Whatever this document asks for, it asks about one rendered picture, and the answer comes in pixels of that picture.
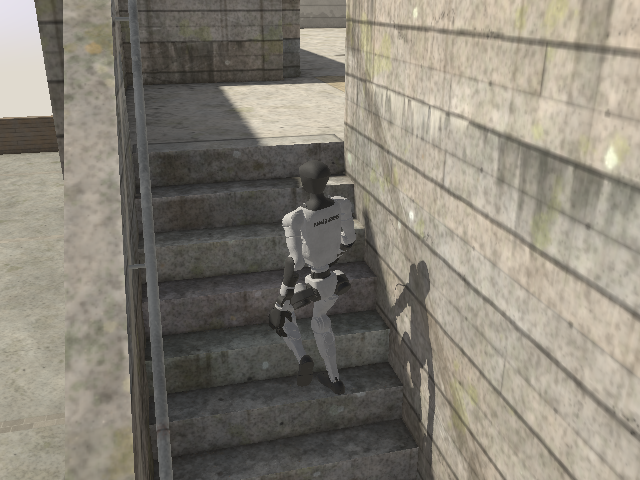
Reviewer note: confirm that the stairs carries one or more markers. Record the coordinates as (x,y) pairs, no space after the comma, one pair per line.
(235,409)

